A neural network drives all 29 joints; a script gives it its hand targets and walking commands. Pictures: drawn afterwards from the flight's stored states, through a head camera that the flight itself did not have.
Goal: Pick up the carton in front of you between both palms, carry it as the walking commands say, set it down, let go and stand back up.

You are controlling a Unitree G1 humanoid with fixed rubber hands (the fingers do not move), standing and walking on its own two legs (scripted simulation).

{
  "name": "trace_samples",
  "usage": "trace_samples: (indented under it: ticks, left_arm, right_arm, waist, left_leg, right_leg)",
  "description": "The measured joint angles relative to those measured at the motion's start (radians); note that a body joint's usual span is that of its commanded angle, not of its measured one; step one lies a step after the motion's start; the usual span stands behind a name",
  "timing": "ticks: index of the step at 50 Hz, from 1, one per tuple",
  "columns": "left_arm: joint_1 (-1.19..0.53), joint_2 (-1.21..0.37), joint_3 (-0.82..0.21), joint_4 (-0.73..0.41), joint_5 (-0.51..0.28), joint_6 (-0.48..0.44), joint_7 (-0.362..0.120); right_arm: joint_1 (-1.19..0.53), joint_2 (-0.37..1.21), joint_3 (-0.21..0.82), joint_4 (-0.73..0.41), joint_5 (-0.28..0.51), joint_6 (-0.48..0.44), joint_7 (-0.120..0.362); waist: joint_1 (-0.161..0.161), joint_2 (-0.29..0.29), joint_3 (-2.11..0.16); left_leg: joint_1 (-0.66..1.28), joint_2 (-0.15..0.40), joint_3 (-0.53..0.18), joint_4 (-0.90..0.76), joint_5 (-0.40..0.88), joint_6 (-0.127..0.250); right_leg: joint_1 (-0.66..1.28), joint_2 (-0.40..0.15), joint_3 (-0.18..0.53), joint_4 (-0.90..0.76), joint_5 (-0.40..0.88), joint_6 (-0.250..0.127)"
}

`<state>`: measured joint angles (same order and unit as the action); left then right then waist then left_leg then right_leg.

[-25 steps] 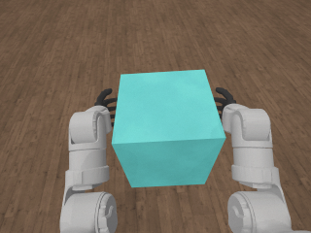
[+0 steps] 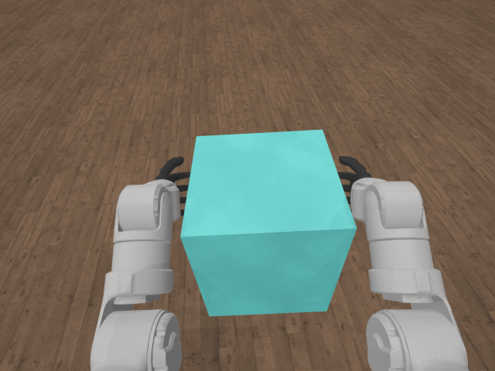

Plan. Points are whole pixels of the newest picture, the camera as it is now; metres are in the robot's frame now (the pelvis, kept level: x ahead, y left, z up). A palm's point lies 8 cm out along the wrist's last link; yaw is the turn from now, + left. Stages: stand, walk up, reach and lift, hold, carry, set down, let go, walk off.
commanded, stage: carry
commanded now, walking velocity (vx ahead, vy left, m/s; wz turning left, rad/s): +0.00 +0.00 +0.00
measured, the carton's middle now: (263, 226) +0.35 +0.00 +0.05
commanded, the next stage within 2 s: none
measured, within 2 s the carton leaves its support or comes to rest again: neither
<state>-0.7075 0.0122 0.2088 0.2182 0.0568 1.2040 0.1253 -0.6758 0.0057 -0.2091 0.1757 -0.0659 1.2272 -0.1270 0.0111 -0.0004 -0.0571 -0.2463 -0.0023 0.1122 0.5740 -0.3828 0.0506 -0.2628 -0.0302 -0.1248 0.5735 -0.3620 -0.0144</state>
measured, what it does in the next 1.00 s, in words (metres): shifts its weight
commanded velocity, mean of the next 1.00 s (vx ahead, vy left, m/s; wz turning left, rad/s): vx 0.00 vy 0.00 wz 0.00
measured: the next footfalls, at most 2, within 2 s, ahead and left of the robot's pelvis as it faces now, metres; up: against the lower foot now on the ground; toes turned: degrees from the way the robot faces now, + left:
none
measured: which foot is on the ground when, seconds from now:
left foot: down 0.00-1.00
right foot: down 0.00-1.00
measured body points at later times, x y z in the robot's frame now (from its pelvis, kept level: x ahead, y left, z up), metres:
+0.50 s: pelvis -0.03 +0.00 +0.00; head -0.04 +0.00 +0.45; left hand +0.33 +0.15 +0.13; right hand +0.33 -0.15 +0.12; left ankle -0.05 +0.08 -0.73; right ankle -0.04 -0.10 -0.73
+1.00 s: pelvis -0.07 -0.01 +0.01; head -0.09 +0.00 +0.45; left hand +0.29 +0.15 +0.13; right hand +0.29 -0.15 +0.13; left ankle -0.05 +0.08 -0.73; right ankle -0.04 -0.11 -0.73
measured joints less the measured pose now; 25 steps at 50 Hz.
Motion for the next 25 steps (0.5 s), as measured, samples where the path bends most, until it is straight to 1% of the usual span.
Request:
trace_samples:
  ticks: [14, 25]
  left_arm:
    - [0.009, -0.002, -0.002, 0.012, 0.003, 0.007, 0.0]
    - [0.005, 0.0, -0.002, 0.029, 0.005, 0.01, 0.0]
  right_arm:
    - [-0.004, -0.01, 0.009, 0.031, 0.009, 0.003, 0.0]
    - [-0.008, -0.012, 0.011, 0.05, 0.011, 0.005, 0.001]
  waist:
    - [-0.01, 0.0, -0.007]
    - [-0.011, 0.001, -0.008]
  left_leg:
    - [-0.002, 0.003, 0.005, -0.006, 0.026, 0.0]
    - [-0.013, 0.007, 0.006, -0.021, 0.062, -0.002]
  right_leg:
    - [-0.002, -0.002, -0.005, -0.006, 0.026, -0.003]
    - [-0.011, -0.001, -0.01, -0.023, 0.062, -0.01]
